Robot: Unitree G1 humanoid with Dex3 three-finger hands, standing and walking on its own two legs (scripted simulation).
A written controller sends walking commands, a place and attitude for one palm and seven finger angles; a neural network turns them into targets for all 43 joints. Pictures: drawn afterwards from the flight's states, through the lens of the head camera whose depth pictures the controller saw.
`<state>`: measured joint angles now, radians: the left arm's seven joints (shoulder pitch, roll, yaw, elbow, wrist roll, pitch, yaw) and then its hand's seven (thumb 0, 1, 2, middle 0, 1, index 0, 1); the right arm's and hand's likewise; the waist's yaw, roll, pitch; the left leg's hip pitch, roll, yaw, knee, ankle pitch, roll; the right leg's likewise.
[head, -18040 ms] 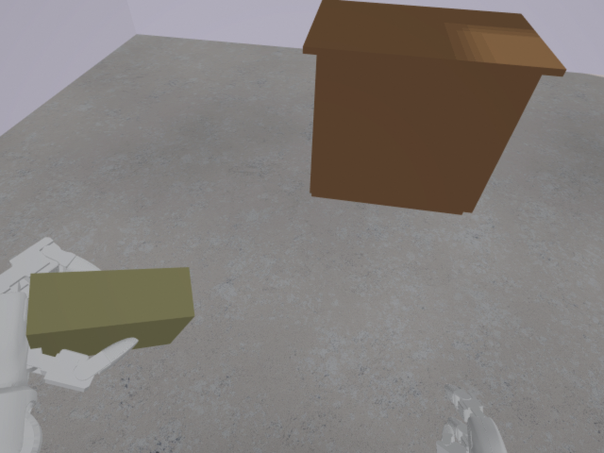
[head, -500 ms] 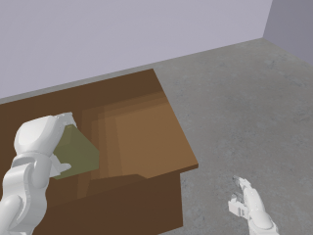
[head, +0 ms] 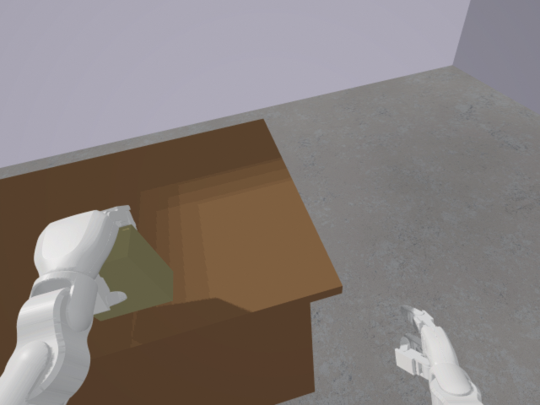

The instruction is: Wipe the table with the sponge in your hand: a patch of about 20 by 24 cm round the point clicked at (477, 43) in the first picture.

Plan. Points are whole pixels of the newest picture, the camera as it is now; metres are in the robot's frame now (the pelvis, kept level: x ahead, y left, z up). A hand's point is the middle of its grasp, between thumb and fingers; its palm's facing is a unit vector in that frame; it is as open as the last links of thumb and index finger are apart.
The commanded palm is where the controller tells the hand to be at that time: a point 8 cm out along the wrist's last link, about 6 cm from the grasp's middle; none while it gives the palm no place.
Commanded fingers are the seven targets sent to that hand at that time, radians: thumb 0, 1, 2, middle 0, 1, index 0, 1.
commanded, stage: move the sponge above the wiping area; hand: left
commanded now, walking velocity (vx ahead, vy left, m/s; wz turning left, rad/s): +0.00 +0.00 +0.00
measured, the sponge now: (123, 283) +0.23 +0.27 +0.08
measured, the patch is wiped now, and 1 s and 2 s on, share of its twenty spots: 0.00 0.00 0.00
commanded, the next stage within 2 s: lower the sponge onto the table in 1.42 s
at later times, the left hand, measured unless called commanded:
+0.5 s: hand (114, 270) +0.23 +0.27 +0.12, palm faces +0.05 -0.09 -1.00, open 9.5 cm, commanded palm +0.20 +0.26 +0.20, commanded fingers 0.00 0.10 1.30 -1.20 -1.60 -1.20 -1.60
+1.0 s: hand (106, 271) +0.22 +0.27 +0.13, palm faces +0.06 -0.09 -0.99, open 9.5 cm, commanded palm +0.20 +0.27 +0.20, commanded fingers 0.00 0.10 1.30 -1.20 -1.60 -1.20 -1.60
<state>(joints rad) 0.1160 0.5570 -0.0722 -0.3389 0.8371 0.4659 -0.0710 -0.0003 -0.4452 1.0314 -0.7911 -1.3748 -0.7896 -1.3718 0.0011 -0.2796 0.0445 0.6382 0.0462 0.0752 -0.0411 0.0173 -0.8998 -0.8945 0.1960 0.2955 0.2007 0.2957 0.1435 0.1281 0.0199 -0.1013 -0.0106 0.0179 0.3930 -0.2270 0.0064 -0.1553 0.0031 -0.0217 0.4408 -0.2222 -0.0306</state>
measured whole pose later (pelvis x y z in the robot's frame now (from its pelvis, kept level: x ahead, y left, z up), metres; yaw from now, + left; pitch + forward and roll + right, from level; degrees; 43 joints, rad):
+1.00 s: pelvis +0.00 +0.00 +0.00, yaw +0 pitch -4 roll +1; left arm 0.16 0.54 -0.07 -0.32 0.84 0.42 -0.06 0.00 -0.45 1.03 -0.79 -1.38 -0.79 -1.37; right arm 0.02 -0.28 0.03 0.65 0.04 0.06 -0.05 0.02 -0.90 -0.89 0.20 0.30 0.20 0.30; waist 0.14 0.13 0.02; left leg -0.10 -0.01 0.02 0.40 -0.23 0.01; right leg -0.14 0.00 -0.02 0.43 -0.22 -0.03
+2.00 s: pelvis +0.00 -0.01 +0.00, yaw +0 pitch -4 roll +1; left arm 0.15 0.54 -0.07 -0.32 0.84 0.44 -0.06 0.00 -0.45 1.04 -0.79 -1.38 -0.79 -1.37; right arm 0.02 -0.28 0.04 0.64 0.04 0.08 -0.04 0.02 -0.90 -0.89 0.20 0.30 0.20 0.30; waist 0.13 0.13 0.01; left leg -0.09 0.00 0.02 0.39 -0.23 0.00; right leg -0.14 0.02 -0.02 0.44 -0.22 -0.04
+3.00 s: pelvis +0.01 +0.00 +0.00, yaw +0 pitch -3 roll +0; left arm 0.15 0.48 -0.09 -0.23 0.90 0.42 -0.01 -0.01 -0.46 1.05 -0.80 -1.37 -0.79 -1.37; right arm 0.03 -0.28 0.04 0.66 0.04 0.09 -0.03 0.02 -0.90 -0.89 0.20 0.30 0.20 0.30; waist 0.13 0.12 0.00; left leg -0.10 -0.01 0.01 0.40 -0.24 0.01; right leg -0.15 0.01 -0.02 0.43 -0.23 -0.03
